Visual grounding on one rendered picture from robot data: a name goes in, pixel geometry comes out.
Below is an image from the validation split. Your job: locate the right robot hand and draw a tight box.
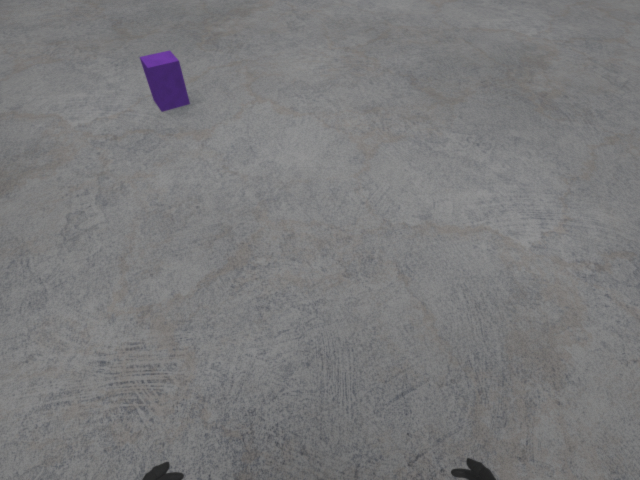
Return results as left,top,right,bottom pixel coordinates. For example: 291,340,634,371
451,458,496,480

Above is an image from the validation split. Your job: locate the carton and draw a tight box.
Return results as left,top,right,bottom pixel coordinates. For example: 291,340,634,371
140,51,190,112

